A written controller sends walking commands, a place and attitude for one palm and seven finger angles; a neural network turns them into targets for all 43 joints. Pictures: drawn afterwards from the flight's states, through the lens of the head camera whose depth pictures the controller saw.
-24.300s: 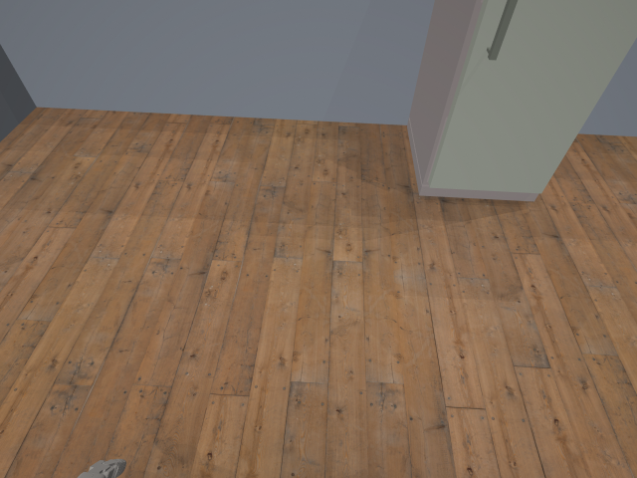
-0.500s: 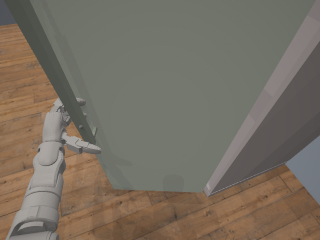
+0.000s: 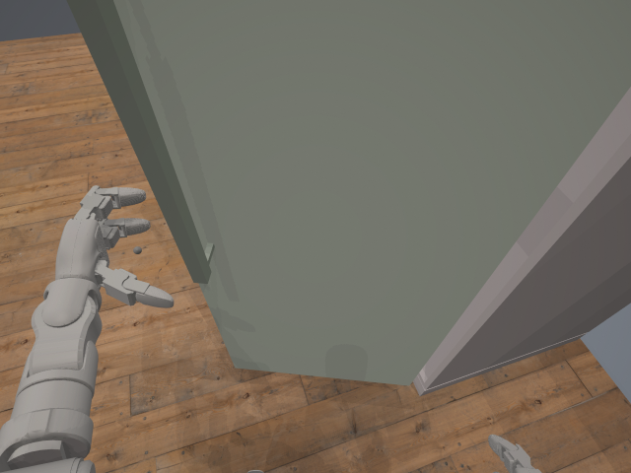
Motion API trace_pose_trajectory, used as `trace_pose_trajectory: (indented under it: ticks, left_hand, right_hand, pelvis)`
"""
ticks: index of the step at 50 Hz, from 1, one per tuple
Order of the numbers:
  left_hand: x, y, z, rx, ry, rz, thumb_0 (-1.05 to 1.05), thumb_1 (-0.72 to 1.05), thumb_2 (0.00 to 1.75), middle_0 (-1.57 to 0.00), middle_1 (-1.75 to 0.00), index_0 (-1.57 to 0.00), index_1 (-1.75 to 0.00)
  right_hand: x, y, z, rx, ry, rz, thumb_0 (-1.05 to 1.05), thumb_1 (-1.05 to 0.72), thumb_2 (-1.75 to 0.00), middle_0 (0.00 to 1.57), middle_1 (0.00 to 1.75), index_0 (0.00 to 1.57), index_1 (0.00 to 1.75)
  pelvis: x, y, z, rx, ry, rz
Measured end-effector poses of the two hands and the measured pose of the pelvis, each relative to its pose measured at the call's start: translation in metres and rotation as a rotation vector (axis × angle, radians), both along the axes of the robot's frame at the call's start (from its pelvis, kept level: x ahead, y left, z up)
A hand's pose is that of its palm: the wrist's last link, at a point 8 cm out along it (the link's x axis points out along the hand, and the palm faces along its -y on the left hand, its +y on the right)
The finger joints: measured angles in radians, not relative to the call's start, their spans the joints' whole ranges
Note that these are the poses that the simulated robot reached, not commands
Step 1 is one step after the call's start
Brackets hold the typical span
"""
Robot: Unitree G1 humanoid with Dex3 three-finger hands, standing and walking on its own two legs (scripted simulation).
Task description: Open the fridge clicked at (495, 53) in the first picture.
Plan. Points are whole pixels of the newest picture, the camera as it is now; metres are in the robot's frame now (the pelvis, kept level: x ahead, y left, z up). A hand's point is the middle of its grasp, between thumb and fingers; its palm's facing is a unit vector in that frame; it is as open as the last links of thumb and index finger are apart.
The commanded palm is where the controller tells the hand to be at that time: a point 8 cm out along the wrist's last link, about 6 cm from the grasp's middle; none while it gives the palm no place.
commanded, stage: slip the hand off the handle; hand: left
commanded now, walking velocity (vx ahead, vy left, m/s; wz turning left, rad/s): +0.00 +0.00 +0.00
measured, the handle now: (166, 157) +0.42 +0.20 +0.18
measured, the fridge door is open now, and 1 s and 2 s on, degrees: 67 67 67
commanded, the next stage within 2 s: draw the hand back to the body in 0.86 s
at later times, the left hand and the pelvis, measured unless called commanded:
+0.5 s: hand (112, 292) +0.31 +0.27 +0.06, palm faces +0.17 -0.97 -0.19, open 14.7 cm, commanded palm +0.27 +0.31 +0.08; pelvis -0.01 +0.00 +0.00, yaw -1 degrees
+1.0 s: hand (92, 357) +0.23 +0.25 +0.06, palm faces +0.20 -0.96 -0.19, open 14.7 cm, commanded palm +0.20 +0.30 +0.08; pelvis -0.02 -0.01 +0.00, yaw +2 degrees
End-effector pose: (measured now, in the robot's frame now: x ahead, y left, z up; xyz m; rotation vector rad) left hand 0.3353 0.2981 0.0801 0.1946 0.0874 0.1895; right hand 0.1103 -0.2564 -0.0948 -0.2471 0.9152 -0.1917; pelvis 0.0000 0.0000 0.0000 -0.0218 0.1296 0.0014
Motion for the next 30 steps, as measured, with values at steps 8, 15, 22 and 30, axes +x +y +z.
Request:
trace_pose_trajectory:
  ticks: [8, 15, 22, 30]
  left_hand:
    - [0.001, 0.016, 0.002, -0.002, -0.002, 0.006, -0.01, -0.54, 0.20, -0.26, -1.15, -0.25, -1.15]
    - [-0.013, 0.023, 0.002, 0.001, -0.010, -0.021, -0.01, -0.54, 0.20, -0.26, -1.15, -0.25, -1.15]
    - [-0.043, 0.017, -0.008, -0.014, -0.007, -0.018, -0.01, -0.54, 0.20, -0.26, -1.15, -0.25, -1.15]
    - [-0.076, 0.016, -0.007, -0.007, -0.029, 0.001, -0.01, -0.54, 0.20, -0.26, -1.15, -0.25, -1.15]
  right_hand:
    - [-0.028, -0.005, -0.004, -0.018, 0.055, -0.032, 0.01, -0.90, -0.90, 0.21, 0.30, 0.21, 0.30]
    - [-0.045, -0.010, -0.003, -0.021, 0.069, -0.068, 0.02, -0.91, -0.90, 0.21, 0.30, 0.21, 0.30]
    - [-0.036, -0.007, -0.001, -0.023, 0.025, -0.050, 0.02, -0.91, -0.90, 0.21, 0.30, 0.20, 0.30]
    - [0.002, 0.006, 0.008, -0.013, -0.096, 0.017, 0.02, -0.91, -0.90, 0.21, 0.30, 0.20, 0.30]
  pelvis:
    - [-0.005, 0.001, -0.001, -0.003, 0.006, -0.005]
    - [-0.006, 0.002, -0.002, -0.004, 0.005, -0.015]
    - [-0.008, 0.004, -0.003, -0.004, -0.009, -0.011]
    - [-0.012, 0.003, -0.003, -0.007, -0.033, -0.001]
